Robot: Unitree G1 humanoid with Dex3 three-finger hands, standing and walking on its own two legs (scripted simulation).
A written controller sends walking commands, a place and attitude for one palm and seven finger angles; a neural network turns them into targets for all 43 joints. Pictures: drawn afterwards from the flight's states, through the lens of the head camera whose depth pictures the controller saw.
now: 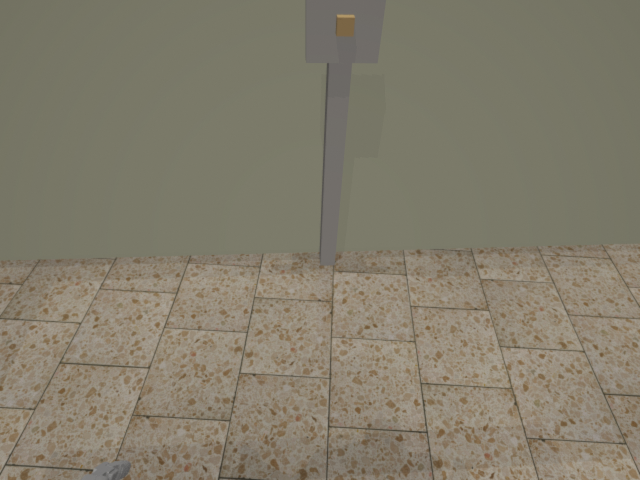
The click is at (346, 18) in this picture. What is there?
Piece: button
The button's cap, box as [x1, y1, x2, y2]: [336, 14, 354, 36]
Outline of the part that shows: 337,14 336,35 352,36 354,16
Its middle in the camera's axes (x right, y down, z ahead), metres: +0.05 -0.49 +0.89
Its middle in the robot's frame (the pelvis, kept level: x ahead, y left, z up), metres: +1.02 +0.00 +0.16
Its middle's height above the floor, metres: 0.93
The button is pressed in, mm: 0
